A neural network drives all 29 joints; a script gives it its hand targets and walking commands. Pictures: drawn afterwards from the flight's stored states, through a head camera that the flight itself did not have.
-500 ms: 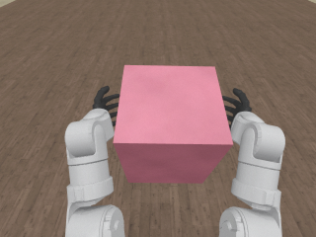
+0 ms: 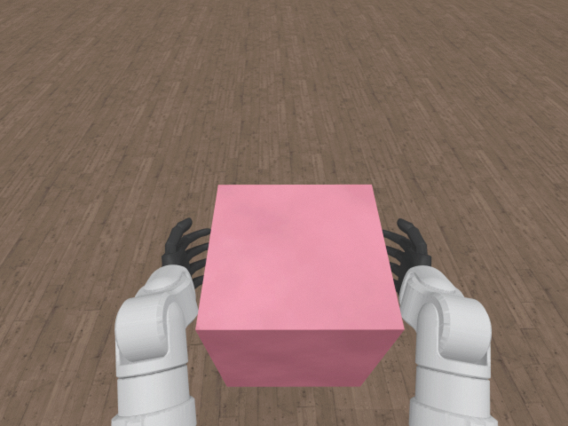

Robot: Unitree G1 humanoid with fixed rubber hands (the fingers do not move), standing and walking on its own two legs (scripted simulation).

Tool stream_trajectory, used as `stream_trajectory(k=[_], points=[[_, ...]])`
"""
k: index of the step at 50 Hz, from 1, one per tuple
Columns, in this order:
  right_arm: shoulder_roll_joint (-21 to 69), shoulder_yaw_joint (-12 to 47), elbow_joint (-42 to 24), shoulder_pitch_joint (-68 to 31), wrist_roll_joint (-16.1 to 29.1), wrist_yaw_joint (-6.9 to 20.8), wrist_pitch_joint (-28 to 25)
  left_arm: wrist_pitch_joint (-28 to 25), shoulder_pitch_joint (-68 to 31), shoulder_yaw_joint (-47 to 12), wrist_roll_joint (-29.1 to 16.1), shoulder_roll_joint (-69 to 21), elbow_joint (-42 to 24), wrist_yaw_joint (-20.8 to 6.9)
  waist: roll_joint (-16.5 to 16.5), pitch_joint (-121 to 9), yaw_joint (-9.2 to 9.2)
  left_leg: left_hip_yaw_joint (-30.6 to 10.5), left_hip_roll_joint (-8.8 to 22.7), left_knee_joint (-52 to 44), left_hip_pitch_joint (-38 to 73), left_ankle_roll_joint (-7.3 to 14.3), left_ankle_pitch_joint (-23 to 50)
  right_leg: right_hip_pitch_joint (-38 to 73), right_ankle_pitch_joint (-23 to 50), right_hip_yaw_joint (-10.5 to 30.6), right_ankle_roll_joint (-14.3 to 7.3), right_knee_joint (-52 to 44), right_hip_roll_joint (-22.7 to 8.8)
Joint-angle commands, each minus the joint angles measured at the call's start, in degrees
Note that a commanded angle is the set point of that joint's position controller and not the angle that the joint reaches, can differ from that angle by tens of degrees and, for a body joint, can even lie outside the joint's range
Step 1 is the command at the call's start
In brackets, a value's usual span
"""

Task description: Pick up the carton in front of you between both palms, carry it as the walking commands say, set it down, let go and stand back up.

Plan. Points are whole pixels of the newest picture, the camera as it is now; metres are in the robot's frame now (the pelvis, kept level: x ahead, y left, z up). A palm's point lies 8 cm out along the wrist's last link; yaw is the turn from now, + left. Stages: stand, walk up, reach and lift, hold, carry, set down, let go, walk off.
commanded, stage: carry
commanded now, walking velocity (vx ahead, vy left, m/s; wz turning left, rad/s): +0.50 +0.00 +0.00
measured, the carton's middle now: (294, 292) +0.32 +0.00 +0.03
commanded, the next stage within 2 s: none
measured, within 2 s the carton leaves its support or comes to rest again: neither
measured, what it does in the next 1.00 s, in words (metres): walks ahead: left foot, then right foot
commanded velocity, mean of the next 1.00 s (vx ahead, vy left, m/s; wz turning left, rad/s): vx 0.50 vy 0.00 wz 0.00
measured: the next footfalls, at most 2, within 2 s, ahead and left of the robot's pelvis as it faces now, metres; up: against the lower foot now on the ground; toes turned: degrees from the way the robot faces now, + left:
left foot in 0.46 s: +0.48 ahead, +0.12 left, +0.00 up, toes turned +11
right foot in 0.98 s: +0.79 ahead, -0.12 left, +0.00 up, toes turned -13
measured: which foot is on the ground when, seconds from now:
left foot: down 0.00-0.00, up 0.02-0.44, down 0.46-1.00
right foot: down 0.00-0.46, up 0.48-0.96, down 0.98-1.00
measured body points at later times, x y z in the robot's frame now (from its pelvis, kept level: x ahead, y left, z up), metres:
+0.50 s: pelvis +0.33 +0.02 -0.02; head +0.28 +0.04 +0.43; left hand +0.57 +0.18 +0.08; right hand +0.56 -0.13 +0.08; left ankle +0.44 +0.11 -0.73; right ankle +0.12 -0.09 -0.71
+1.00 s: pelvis +0.64 -0.01 -0.01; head +0.60 -0.03 +0.44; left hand +0.88 +0.14 +0.09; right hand +0.88 -0.17 +0.08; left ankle +0.45 +0.11 -0.72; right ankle +0.76 -0.11 -0.73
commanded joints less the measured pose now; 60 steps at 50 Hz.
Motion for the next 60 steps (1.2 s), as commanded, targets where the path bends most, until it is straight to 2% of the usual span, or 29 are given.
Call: stream_trajectory(k=[1,2,3,5,6,9,12,19,21,23,24,25,26,28,29,32,36,41,45,48,49,50,51,52,53,54,55,57,60], points=[[44.56,36.66,-7.73,-16.4,9.23,0.13,0.32,0.65,-15.79,-36.71,-9.48,-44.6,-7.73,-0.41,-5.19,-25.92,1.42,3.77,4.55,30.36,-15.49,0.55,21.7,38.3,-3.88,18.5,-4.7,-1.0,-12.92],[44.46,37.82,-10.74,-15.4,10.0,0.15,0.86,0.85,-14.21,-36.48,-9.32,-44.05,-7.98,-0.18,-18.49,-26.42,1.24,0.56,-2.83,42.54,-36.47,-0.83,-3.04,51.9,-1.1,37.42,-12.25,-3.74,-22.53],[44.57,39.28,-13.56,-15.59,11.26,0.33,1.12,1.0,-10.18,-36.23,-9.78,-44.74,-9.04,-0.5,-15.61,-24.54,1.23,-4.56,-0.93,49.87,-42.79,0.57,-5.99,50.36,1.71,36.21,-12.81,-4.51,-22.03],[47.51,41.59,-17.3,-14.37,12.94,1.2,1.1,0.84,-7.81,-37.36,-10.57,-47.49,-13.82,-1.52,-3.96,-20.74,1.08,-6.33,3.3,47.85,-41.97,1.58,-1.51,41.62,8.91,26.71,-9.45,-5.41,-19.5],[48.72,42.28,-18.46,-12.83,13.6,1.68,0.98,0.79,-7.77,-38.29,-11.22,-48.42,-16.24,-2.02,-2.17,-18.78,0.93,-6.55,4.94,43.75,-39.94,1.34,1.18,37.1,7.78,22.87,-7.69,-7.21,-18.34],[49.05,43.35,-21.65,-6.31,13.0,2.21,0.73,0.93,-4.17,-40.14,-12.48,-47.89,-21.54,-3.24,-6.64,-16.41,0.71,-3.45,4.63,33.7,-35.25,-0.07,5.46,30.74,3.64,14.26,-6.47,-10.68,-14.86],[44.49,42.65,-22.85,-2.28,10.96,1.46,1.57,1.9,-1.62,-41.31,-13.06,-42.76,-23.39,-3.47,-6.93,-11.81,0.65,-0.39,3.88,21.78,-33.78,-1.1,11.43,27.32,2.42,9.01,-6.34,-12.76,-12.35],[32.36,39.1,-22.7,1.87,9.28,-0.95,5.25,5.46,1.46,-39.4,-11.95,-30.59,-23.18,-1.01,-8.07,-1.95,0.98,3.81,2.71,9.74,-28.91,1.03,20.53,24.37,3.65,5.13,-4.34,-12.97,-11.72],[30.44,37.79,-21.71,2.16,9.19,-1.41,5.91,6.2,0.95,-39.09,-11.84,-29.11,-22.53,-0.33,-8.02,-1.94,0.58,6.4,1.33,8.25,-22.63,1.91,17.57,23.16,8.17,3.25,-3.45,-7.38,-11.46],[29.29,36.43,-19.68,3.7,8.99,-1.74,6.24,6.77,1.02,-39.14,-11.8,-28.08,-22.06,0.24,-2.98,-6.85,-0.87,7.59,-0.78,7.24,-4.02,2.24,11.76,15.31,13.37,-2.03,-0.85,10.92,-7.06],[28.47,35.76,-19.19,3.91,8.91,-1.88,6.25,7.03,1.13,-39.24,-11.63,-27.7,-22.25,0.47,6.69,-9.4,-1.49,-13.42,11.47,-0.16,5.25,5.75,-1.3,3.07,3.88,-2.08,2.01,26.36,-2.63],[29.45,36.08,-18.68,2.56,9.53,-1.76,6.02,7.17,-0.12,-39.75,-11.93,-28.31,-23.42,0.47,21.67,-13.75,-1.58,-36.14,23.46,-7.72,15.44,13.01,-1.89,-11.67,-20.62,1.01,3.47,43.13,3.72],[32.02,36.43,-19.02,3.31,10.86,-1.23,5.78,7.02,-0.92,-40.63,-12.51,-30.01,-23.26,0.2,18.04,-13.74,-1.39,-37.19,23.61,-9.01,11.96,13.78,7.17,-13.89,-23.85,8.6,1.74,50.29,0.93],[37.43,38.71,-20.6,-0.22,11.79,0.24,4.51,5.81,-1.5,-41.02,-12.11,-36.42,-21.49,-0.89,5.46,-13.79,-1.37,-26.28,20.6,-7.51,4.39,11.84,11.38,-12.74,-18.62,10.9,-0.27,50.99,-3.77],[39.51,40.07,-21.17,-1.85,12.29,0.98,3.83,4.98,-1.03,-40.8,-11.52,-38.94,-20.39,-1.39,2.59,-12.51,-1.02,-21.42,19.34,-9.14,-0.72,9.83,9.47,-10.54,-14.98,11.61,-0.47,46.33,-5.51],[41.64,42.48,-21.19,-2.2,13.13,2.63,2.3,2.93,1.63,-40.49,-9.47,-41.7,-18.5,-2.0,5.86,-11.7,-0.54,-12.11,16.28,-13.37,-5.7,7.46,2.69,-7.06,-10.13,8.59,0.16,35.94,-4.99],[39.85,43.09,-21.32,0.02,13.2,3.39,1.5,1.89,3.34,-40.58,-8.13,-40.93,-19.28,-1.73,6.32,-8.18,-0.99,-7.34,15.15,-16.25,-2.9,8.3,4.93,-10.3,-4.59,5.04,2.26,20.72,-4.78],[35.29,41.17,-22.68,2.93,12.22,1.86,2.1,2.62,3.27,-41.36,-10.0,-36.44,-22.72,-0.84,7.83,-3.81,-1.44,-1.74,12.58,-15.31,0.17,7.74,12.61,-10.24,2.21,1.44,2.49,11.09,-3.44],[31.45,39.42,-22.69,4.61,10.66,-0.09,3.59,4.23,3.79,-40.4,-10.88,-31.33,-23.79,-0.02,8.93,-1.14,-1.33,0.12,12.75,-11.84,3.62,6.99,20.43,-7.36,1.24,-0.21,0.99,6.01,-2.77],[29.96,39.44,-23.62,3.62,10.51,-0.93,4.56,4.98,5.22,-38.8,-10.94,-29.2,-23.18,0.37,7.71,-4.49,0.18,5.24,10.33,3.1,0.87,4.77,33.99,8.33,-4.93,-5.96,-0.4,2.66,1.77],[29.59,39.58,-23.73,3.93,10.47,-1.16,4.82,5.06,5.95,-38.2,-10.89,-29.09,-22.66,0.46,3.85,-9.09,0.93,6.92,8.21,15.22,-6.32,3.02,33.5,21.91,-7.67,-3.5,-0.68,3.71,1.16],[29.18,40.29,-25.58,3.4,11.0,-1.22,5.13,5.0,6.23,-37.71,-10.56,-28.59,-22.5,0.55,-9.04,-13.93,2.05,6.75,2.91,33.73,-22.38,-0.57,21.76,35.5,-16.15,20.01,-6.01,-1.85,-13.47],[29.74,40.85,-26.91,2.72,11.59,-1.01,5.26,4.8,6.8,-37.81,-11.46,-30.01,-21.78,0.34,-21.31,-16.18,1.89,2.09,-3.34,47.18,-36.01,-1.6,-3.03,42.35,-11.55,39.31,-11.53,-9.72,-21.69],[32.55,42.15,-26.24,1.46,12.24,-0.69,4.99,4.59,5.9,-38.32,-12.24,-32.37,-22.77,-0.29,-15.02,-15.12,1.15,-4.31,-0.09,54.87,-39.73,0.21,-5.16,40.64,-2.33,35.3,-11.52,-8.84,-21.85],[35.27,42.44,-25.7,1.38,12.15,-0.12,4.48,3.98,5.08,-39.3,-12.73,-35.18,-23.36,-1.01,-9.98,-15.25,1.21,-5.88,2.5,56.79,-40.02,1.79,-3.12,37.23,2.69,29.93,-10.53,-7.19,-20.29],[37.97,42.76,-25.01,1.01,12.08,0.47,3.81,3.25,3.15,-40.49,-13.17,-37.53,-24.15,-1.73,-4.27,-14.42,0.88,-6.69,4.83,53.49,-38.3,2.32,0.78,32.37,2.45,24.56,-8.14,-7.4,-18.85],[40.21,43.01,-24.68,1.0,11.78,0.99,3.06,2.61,1.48,-41.64,-13.53,-39.2,-24.95,-2.36,-2.33,-13.38,0.56,-7.43,6.49,48.51,-36.05,2.18,4.35,27.99,-0.95,20.47,-6.08,-9.5,-17.33],[42.06,43.17,-23.82,1.71,10.55,1.45,1.93,1.74,0.96,-42.97,-14.08,-40.74,-24.9,-3.46,-5.22,-12.62,0.41,-5.12,6.04,43.28,-33.41,1.75,8.74,24.51,-6.76,14.91,-4.7,-12.7,-15.42],[41.1,42.96,-23.39,4.12,9.08,1.09,1.25,1.38,3.15,-43.06,-14.01,-38.87,-24.5,-4.15,-6.8,-9.37,0.45,-2.77,6.27,33.86,-35.29,0.39,12.95,23.63,-9.06,10.53,-5.84,-16.35,-14.61]])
